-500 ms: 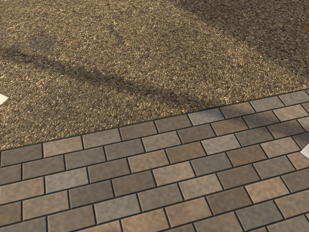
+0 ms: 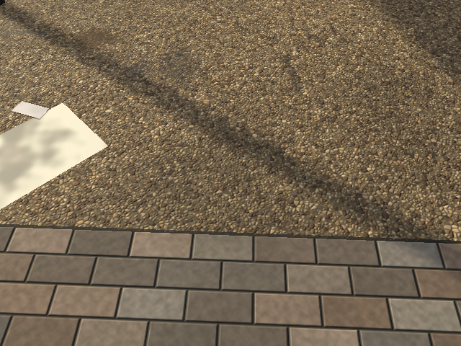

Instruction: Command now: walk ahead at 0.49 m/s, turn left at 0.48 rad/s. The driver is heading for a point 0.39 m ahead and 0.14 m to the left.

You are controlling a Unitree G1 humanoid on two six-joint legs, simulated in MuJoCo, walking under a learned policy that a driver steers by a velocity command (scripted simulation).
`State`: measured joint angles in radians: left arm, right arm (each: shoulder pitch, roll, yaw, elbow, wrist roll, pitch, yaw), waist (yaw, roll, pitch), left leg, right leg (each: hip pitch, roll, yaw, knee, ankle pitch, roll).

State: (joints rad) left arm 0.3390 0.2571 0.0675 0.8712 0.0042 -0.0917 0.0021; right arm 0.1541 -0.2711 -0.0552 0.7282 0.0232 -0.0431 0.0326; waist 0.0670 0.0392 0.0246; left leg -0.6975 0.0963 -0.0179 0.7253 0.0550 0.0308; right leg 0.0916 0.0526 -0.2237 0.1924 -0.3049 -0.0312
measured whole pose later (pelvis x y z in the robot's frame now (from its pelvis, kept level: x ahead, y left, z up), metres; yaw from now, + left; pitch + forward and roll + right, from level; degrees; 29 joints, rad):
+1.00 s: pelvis +0.41 +0.05 +0.00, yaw +17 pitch -1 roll -1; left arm 0.15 0.23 0.02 0.81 0.01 -0.01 0.00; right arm 0.27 -0.24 -0.04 0.83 -0.02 0.01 -0.03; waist 0.00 -0.02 0.02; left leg -0.23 0.02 -0.05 0.57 -0.34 -0.03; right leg -0.33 0.02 -0.01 0.52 -0.18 -0.01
